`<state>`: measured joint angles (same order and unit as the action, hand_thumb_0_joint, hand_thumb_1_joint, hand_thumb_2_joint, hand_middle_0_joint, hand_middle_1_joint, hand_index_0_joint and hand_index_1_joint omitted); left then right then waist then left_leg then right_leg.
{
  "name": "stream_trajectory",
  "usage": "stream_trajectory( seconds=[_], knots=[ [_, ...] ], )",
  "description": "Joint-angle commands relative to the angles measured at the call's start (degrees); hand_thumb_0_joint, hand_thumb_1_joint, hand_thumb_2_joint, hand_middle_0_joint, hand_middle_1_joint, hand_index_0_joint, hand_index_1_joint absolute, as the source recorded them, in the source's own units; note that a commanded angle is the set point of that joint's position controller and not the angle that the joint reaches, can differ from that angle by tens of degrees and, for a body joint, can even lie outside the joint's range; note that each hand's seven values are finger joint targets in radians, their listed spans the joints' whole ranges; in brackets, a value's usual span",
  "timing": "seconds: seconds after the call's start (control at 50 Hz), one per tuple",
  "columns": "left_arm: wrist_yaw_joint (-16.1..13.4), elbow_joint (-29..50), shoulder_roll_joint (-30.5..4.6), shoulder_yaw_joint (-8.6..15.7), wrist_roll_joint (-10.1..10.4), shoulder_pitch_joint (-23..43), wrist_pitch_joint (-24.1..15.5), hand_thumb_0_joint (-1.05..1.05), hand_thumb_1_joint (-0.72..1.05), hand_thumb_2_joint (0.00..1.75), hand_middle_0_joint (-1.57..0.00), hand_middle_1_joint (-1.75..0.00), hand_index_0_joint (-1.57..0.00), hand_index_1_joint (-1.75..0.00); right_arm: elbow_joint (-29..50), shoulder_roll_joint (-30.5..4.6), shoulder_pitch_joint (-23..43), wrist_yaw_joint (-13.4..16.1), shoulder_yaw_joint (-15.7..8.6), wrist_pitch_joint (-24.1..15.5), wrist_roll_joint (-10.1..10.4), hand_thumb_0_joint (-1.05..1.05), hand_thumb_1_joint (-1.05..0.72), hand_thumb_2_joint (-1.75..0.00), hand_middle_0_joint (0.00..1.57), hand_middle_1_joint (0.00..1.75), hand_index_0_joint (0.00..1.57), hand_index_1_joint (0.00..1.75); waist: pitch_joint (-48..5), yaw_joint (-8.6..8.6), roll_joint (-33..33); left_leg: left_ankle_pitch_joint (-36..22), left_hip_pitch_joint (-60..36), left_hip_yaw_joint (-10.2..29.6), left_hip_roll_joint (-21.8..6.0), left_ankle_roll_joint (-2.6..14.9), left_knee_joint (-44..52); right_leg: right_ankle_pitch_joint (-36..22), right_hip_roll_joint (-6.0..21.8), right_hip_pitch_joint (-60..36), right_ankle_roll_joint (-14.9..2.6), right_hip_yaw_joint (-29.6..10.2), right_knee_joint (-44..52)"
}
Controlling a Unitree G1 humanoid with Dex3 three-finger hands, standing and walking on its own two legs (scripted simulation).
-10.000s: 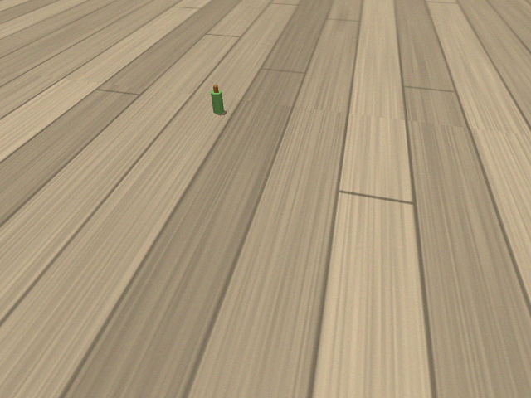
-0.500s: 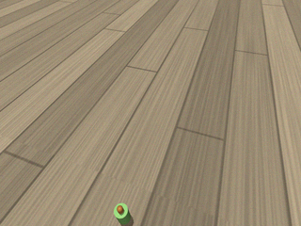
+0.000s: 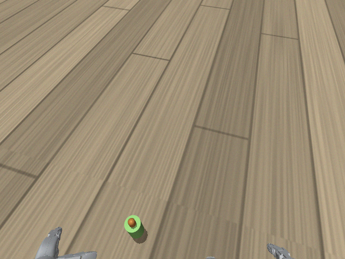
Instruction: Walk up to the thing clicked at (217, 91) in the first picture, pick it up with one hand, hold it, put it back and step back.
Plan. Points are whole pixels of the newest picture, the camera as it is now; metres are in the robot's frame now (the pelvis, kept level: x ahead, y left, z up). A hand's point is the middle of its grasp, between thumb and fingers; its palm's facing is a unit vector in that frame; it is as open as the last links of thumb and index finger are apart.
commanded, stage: go down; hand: left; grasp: from the side
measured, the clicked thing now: (134, 226) +0.34 +0.19 -0.65
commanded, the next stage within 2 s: none
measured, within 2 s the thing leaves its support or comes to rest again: neither
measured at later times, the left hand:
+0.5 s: hand out of the picture +0.15 +0.28 -0.17, palm faces +0.10 -0.94 -0.32, open 17.3 cm
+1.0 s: hand (71, 243) +0.22 +0.32 -0.25, palm faces +0.10 -0.97 -0.23, open 17.4 cm
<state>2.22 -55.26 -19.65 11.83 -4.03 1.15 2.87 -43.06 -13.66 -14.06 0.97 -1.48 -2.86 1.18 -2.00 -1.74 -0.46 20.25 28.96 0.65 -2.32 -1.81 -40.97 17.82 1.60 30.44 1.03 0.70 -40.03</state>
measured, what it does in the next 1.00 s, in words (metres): lowers itself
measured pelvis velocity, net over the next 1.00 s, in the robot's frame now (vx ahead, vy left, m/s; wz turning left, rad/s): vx -0.04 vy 0.01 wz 0.00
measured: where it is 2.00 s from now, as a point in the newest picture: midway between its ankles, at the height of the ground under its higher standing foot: outside the picture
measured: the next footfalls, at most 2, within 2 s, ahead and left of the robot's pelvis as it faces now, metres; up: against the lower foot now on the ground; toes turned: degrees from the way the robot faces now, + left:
none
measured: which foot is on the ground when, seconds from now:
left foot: down 0.00-1.00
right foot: down 0.00-1.00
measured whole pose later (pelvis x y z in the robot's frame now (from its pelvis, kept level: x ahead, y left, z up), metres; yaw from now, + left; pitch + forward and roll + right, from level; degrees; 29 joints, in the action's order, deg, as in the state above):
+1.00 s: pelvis -0.04 +0.01 -0.17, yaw +0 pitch +28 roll -3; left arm 18.8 -32.8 -27.2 25.6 5.3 -0.3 -8.5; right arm -33.3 -16.4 -8.7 3.0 -0.8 -12.4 -0.3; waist -9.8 -2.0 -1.2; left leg 38.2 82.8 4.0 -1.3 -1.7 -93.0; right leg 34.6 2.2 83.0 1.9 1.2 -89.8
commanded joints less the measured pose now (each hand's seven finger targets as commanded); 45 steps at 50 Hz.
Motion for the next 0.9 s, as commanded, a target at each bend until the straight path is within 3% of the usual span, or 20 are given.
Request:
stream_trajectory(
  seconds=[0.0, 0.12, 0.16, 0.18, 0.24, 0.3, 0.42, 0.5, 0.52, 0.58, 0.6, 0.62, 0.64, 0.66, 0.68, 0.7, 0.72, 0.76, 0.84, 0.88],
  knots=[
    [0.22, 10.14, -10.02, 2.79, 0.66, -3.28, 1.33, 0.00, -0.32, 0.09, -0.06, -0.07, -0.06, -0.07, 10.50, -10.15, 1.92, 0.74, -3.84, -3.72, 0.06, 0.00, -0.91, -0.90, 0.20, 0.30, 0.20, 0.30, -10.76, 1.41, 0.93, -7.14, 2.84, -1.73, 2.50, 1.87, -0.24, -4.15, -1.73, -2.54, -1.77, 1.60, -0.03],
    [0.72, 23.34, -10.83, 3.85, 1.24, -3.76, 1.71, 0.00, -0.51, 0.05, -0.08, -0.09, -0.08, -0.08, 13.31, -9.68, 1.23, 1.67, -4.04, -6.11, -0.10, 0.00, -0.87, -0.89, 0.20, 0.30, 0.20, 0.30, -14.00, 0.10, 2.33, -6.22, 6.29, -0.69, 1.66, 1.89, -5.97, -3.41, -1.77, 3.71, -1.72, 1.67, -6.29],
    [0.43, 27.93, -11.83, 5.20, 1.24, -5.93, 2.28, 0.00, -0.51, 0.03, -0.08, -0.07, -0.08, -0.07, 14.33, -9.49, 1.46, 2.12, -4.07, -6.72, -0.19, 0.00, -0.88, -0.89, 0.20, 0.30, 0.20, 0.30, -15.21, 0.58, 4.15, -5.25, 6.72, -0.52, 1.40, 1.66, -6.67, -2.22, -1.80, 5.21, -1.83, 1.57, -7.61],
    [0.47, 28.27, -10.93, 5.11, 1.31, -9.65, 3.01, 0.00, -0.52, 0.04, -0.08, -0.08, -0.08, -0.08, 14.89, -9.39, 1.17, 2.35, -4.03, -6.90, -0.21, 0.00, -0.87, -0.89, 0.20, 0.30, 0.20, 0.30, -15.42, 0.58, 4.35, -4.98, 6.42, -0.57, 1.34, 1.59, -6.83, -1.93, -1.80, 5.21, -1.82, 1.60, -7.88],
    [0.44, 32.16, -10.86, 5.09, 1.67, -11.78, 4.88, 0.00, -0.55, 0.02, -0.08, -0.06, -0.09, -0.06, 15.60, -9.72, 1.85, 2.74, -3.73, -7.55, -0.33, 0.00, -0.87, -0.89, 0.20, 0.30, 0.20, 0.30, -13.99, 0.51, 5.61, -3.90, 8.48, 0.96, 0.68, 1.13, -7.37, -0.75, -1.91, 7.87, -1.85, 1.86, -10.08],
    [0.59, 36.81, -10.54, 5.17, 2.02, -14.36, 6.80, 0.00, -0.57, 0.01, -0.08, -0.05, -0.08, -0.05, 16.83, -9.22, 1.68, 3.39, -3.26, -8.01, -0.42, 0.00, -0.88, -0.89, 0.20, 0.30, 0.20, 0.30, -16.48, 0.33, 6.46, -5.84, 8.62, 0.89, 0.77, 1.24, -9.59, -2.20, -1.65, 8.00, -1.88, 1.83, -11.54],
    [0.94, 39.62, -9.65, 5.99, 3.17, -17.78, 8.91, 0.00, -0.56, 0.03, -0.08, -0.06, -0.08, -0.06, 18.43, -8.68, 2.01, 4.05, -2.72, -9.19, -0.77, 0.00, -0.88, -0.89, 0.20, 0.30, 0.20, 0.30, -15.96, -0.52, 5.13, -6.59, 13.11, 0.95, 0.83, 1.47, -13.70, -2.24, -1.73, 11.43, -1.83, 2.26, -14.38],
    [1.92, 41.25, -11.58, 8.55, 3.72, -19.11, 8.23, 0.00, -0.52, 0.04, -0.07, -0.06, -0.07, -0.06, 18.82, -8.55, 1.16, 4.13, -2.89, -9.95, -1.00, 0.00, -0.89, -0.90, 0.20, 0.30, 0.20, 0.30, -17.74, 0.11, 5.45, -7.36, 15.12, 0.58, 1.13, 1.72, -16.45, -3.33, -1.62, 12.99, -1.88, 1.98, -16.64],
    [2.57, 41.23, -9.89, 7.32, 4.15, -20.18, 7.90, 0.00, -0.52, 0.04, -0.07, -0.06, -0.07, -0.06, 19.48, -8.38, 1.66, 4.22, -2.82, -10.16, -0.96, 0.00, -0.90, -0.90, 0.20, 0.30, 0.20, 0.30, -18.40, -0.31, 5.11, -8.09, 15.67, 0.54, 1.21, 1.74, -17.39, -4.13, -1.60, 13.44, -1.86, 1.94, -17.25],
    [3.60, 41.76, -12.05, 10.23, 4.95, -21.20, 6.53, 0.00, -0.50, 0.03, -0.08, -0.05, -0.07, -0.05, 19.22, -8.64, 0.88, 4.06, -2.98, -10.66, -1.08, 0.00, -0.91, -0.90, 0.20, 0.30, 0.20, 0.30, -19.53, 0.43, 5.22, -9.56, 17.10, 0.60, 1.27, 1.79, -19.29, -5.38, -1.45, 14.41, -1.94, 1.94, -19.41],
    [4.28, 41.39, -11.28, 9.30, 5.01, -21.02, 5.94, 0.00, -0.50, 0.04, -0.07, -0.05, -0.07, -0.05, 19.69, -8.50, 1.64, 3.95, -2.93, -10.82, -1.13, 0.00, -0.92, -0.90, 0.20, 0.30, 0.20, 0.30, -19.82, 0.03, 4.80, -9.46, 18.14, 0.59, 1.36, 1.86, -20.29, -5.47, -1.42, 15.31, -1.86, 1.89, -20.03],
    [4.37, 41.14, -12.89, 11.32, 5.35, -20.38, 5.24, 0.00, -0.49, 0.02, -0.07, -0.03, -0.07, -0.03, 19.51, -8.77, 1.30, 3.79, -3.05, -10.98, -1.15, 0.00, -0.93, -0.91, 0.20, 0.30, 0.20, 0.30, -20.16, 0.31, 4.64, -8.79, 19.37, 0.58, 1.47, 2.00, -21.19, -5.14, -1.28, 15.79, -1.86, 1.73, -20.77],
    [5.21, 41.32, -11.89, 10.17, 5.63, -19.31, 4.37, 0.00, -0.50, 0.03, -0.07, -0.04, -0.07, -0.04, 19.58, -8.59, 1.56, 3.77, -2.90, -11.20, -1.26, 0.00, -0.93, -0.91, 0.20, 0.30, 0.20, 0.30, -19.27, -0.24, 4.80, -7.81, 20.57, 0.44, 1.54, 2.05, -22.13, -4.46, -1.25, 17.25, -1.79, 1.65, -21.47],
    [5.42, 39.66, -13.31, 11.70, 5.64, -17.54, 3.40, 0.00, -0.50, 0.03, -0.07, -0.04, -0.07, -0.04, 19.13, -8.92, 1.22, 3.68, -3.04, -11.42, -1.29, 0.00, -0.94, -0.91, 0.20, 0.30, 0.20, 0.30, -19.91, -0.28, 4.81, -7.94, 21.78, 0.52, 1.50, 2.10, -23.33, -4.57, -1.11, 18.57, -1.87, 1.46, -22.85],
    [5.91, 39.15, -14.10, 12.64, 6.05, -15.28, 1.89, 0.00, -0.49, 0.04, -0.07, -0.05, -0.07, -0.05, 18.67, -9.06, 1.58, 3.54, -2.94, -11.60, -1.32, 0.00, -0.93, -0.91, 0.20, 0.30, 0.20, 0.30, -19.63, -0.25, 4.61, -6.65, 23.61, 0.56, 1.48, 2.18, -24.56, -3.23, -1.08, 20.58, -1.91, 1.39, -24.25],
    [6.93, 37.55, -13.46, 11.75, 6.29, -11.80, 0.26, 0.00, -0.50, 0.04, -0.07, -0.04, -0.07, -0.05, 18.61, -9.25, 2.47, 3.39, -3.01, -11.96, -1.32, 0.00, -0.95, -0.91, 0.20, 0.30, 0.20, 0.30, -18.63, -1.11, 4.75, -4.20, 26.12, 0.72, 1.45, 2.25, -26.24, -1.01, -1.08, 24.31, -1.93, 1.28, -25.91],
    [7.55, 34.97, -15.37, 14.24, 6.67, -10.45, -1.57, 0.00, -0.51, 0.04, -0.07, -0.05, -0.07, -0.05, 18.11, -9.62, 2.12, 3.31, -3.25, -12.33, -1.45, 0.00, -0.94, -0.91, 0.20, 0.30, 0.20, 0.30, -18.80, -0.79, 3.92, -2.11, 28.68, 0.60, 1.62, 2.50, -28.14, 0.58, -1.00, 26.24, -1.81, 1.13, -27.37],
    [9.86, 32.41, -16.31, 14.83, 7.91, -5.91, -6.00, 0.00, -0.57, 0.04, -0.07, -0.06, -0.07, -0.06, 17.56, -10.13, 2.47, 3.07, -3.27, -13.11, -1.51, 0.00, -0.95, -0.91, 0.20, 0.30, 0.20, 0.30, -20.51, -1.19, 3.40, 2.09, 33.04, 0.77, 1.88, 2.77, -31.56, 4.20, -0.84, 30.97, -1.73, 0.74, -30.72],
    [14.70, 31.91, -19.29, 16.77, 9.51, -3.45, -13.36, 0.00, -0.61, 0.06, -0.07, -0.12, -0.08, -0.11, 17.73, -11.76, 2.54, 2.84, -3.56, -13.44, -1.59, 0.00, -0.92, -0.90, 0.20, 0.30, 0.20, 0.30, -26.92, 0.77, 7.43, 6.91, 34.98, 2.58, 1.70, 2.11, -33.63, 9.00, -0.32, 36.37, -2.13, -0.01, -36.56],
    [16.03, 35.47, -22.94, 18.81, 9.69, -2.00, -14.73, 0.00, -0.60, 0.08, -0.07, -0.13, -0.07, -0.12, 17.76, -12.49, 2.26, 3.11, -4.01, -12.85, -1.41, 0.00, -0.90, -0.90, 0.20, 0.30, 0.20, 0.30, -32.51, 1.95, 9.86, 5.39, 32.90, 2.79, 1.44, 1.57, -34.41, 7.93, -0.14, 36.35, -2.31, -0.49, -37.77]
  ],
)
